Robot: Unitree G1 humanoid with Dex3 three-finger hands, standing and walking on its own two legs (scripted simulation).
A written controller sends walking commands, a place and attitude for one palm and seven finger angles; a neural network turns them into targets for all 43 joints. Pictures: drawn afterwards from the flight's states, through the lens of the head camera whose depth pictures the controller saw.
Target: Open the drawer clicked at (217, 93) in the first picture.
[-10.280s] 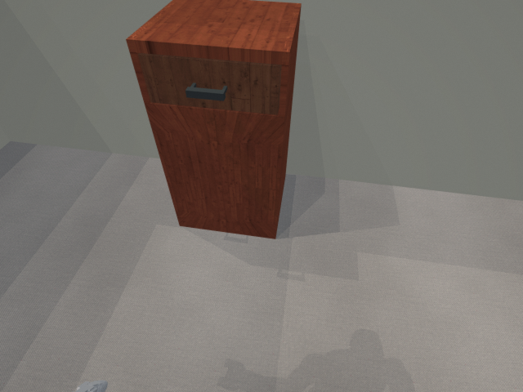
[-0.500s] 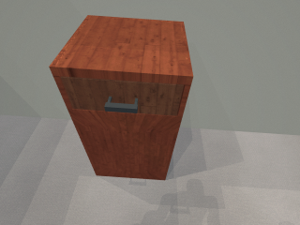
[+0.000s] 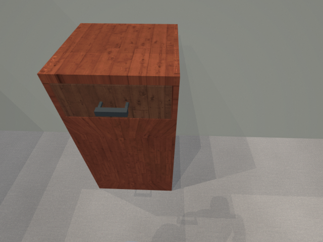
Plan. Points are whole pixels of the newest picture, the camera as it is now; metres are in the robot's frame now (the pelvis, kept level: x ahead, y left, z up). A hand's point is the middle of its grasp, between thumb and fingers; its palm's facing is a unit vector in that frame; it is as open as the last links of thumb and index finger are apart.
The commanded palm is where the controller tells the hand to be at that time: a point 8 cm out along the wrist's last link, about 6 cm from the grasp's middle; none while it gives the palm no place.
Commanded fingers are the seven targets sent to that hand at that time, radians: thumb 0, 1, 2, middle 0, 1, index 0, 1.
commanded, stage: come to a stop and stand still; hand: left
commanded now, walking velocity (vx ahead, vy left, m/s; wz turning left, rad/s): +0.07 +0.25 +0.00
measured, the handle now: (112, 108) +0.55 +0.23 -0.01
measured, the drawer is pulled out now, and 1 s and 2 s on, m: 0.00 0.00 0.00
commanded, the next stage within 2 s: look again from close up in 0.72 s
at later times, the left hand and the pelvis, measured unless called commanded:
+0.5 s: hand out of the picture +0.00 +0.21 -0.18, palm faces +0.12 -0.98 -0.19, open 7.4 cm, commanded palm none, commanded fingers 0.00 0.90 0.90 -0.20 -0.30 -0.20 -0.30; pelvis +0.03 +0.04 +0.00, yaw +1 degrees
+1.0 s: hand out of the picture +0.03 +0.22 -0.18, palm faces +0.05 -0.97 -0.22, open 7.4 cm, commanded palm none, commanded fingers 0.00 0.90 0.90 -0.20 -0.30 -0.20 -0.30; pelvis +0.03 +0.04 +0.00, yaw +2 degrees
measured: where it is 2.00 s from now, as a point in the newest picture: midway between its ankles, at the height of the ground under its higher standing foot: outside the picture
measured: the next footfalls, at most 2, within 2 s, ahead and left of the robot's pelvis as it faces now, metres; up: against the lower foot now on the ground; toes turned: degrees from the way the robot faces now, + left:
left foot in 0.34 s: +0.06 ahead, +0.13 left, +0.00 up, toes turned +2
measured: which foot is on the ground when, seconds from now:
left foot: up 0.00-0.32, down 0.34-1.00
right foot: down 0.00-1.00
